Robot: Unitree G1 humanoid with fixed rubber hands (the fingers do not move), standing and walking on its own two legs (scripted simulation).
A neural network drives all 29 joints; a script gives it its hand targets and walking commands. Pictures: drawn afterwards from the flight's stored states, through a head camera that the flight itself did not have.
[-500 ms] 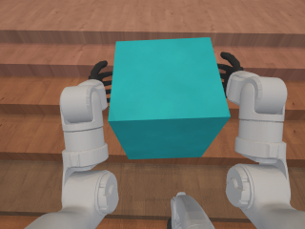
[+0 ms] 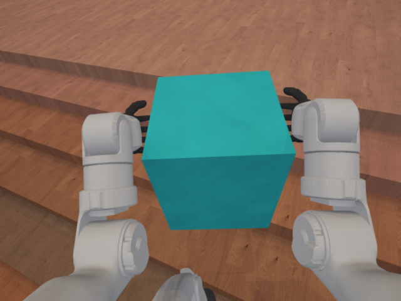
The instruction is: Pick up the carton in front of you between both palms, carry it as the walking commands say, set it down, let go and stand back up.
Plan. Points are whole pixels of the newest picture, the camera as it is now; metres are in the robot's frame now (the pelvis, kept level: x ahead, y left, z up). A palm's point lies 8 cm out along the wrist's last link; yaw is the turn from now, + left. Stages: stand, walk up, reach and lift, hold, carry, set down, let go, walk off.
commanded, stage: carry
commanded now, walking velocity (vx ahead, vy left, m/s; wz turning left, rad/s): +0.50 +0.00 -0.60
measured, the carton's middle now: (216, 156) +0.38 -0.01 +0.10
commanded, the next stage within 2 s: none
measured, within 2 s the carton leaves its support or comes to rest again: neither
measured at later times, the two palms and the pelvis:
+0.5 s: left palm out of the picture +0.72 +0.03 +0.30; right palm out of the picture +0.65 -0.27 +0.32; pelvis +0.32 -0.05 +0.12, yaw -14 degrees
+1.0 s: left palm out of the picture +1.04 -0.18 +0.42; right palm out of the picture +0.86 -0.42 +0.41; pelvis +0.63 -0.08 +0.26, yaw -30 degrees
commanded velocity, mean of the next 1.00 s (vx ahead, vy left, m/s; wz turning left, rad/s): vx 0.50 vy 0.00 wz -0.60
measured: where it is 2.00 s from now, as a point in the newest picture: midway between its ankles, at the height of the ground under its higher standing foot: (310, 85)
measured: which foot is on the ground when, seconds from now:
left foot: down 0.00-0.52, up 0.54-0.84, down 0.86-1.00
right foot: down 0.00-0.00, up 0.02-0.50, down 0.52-0.90, up 0.92-1.00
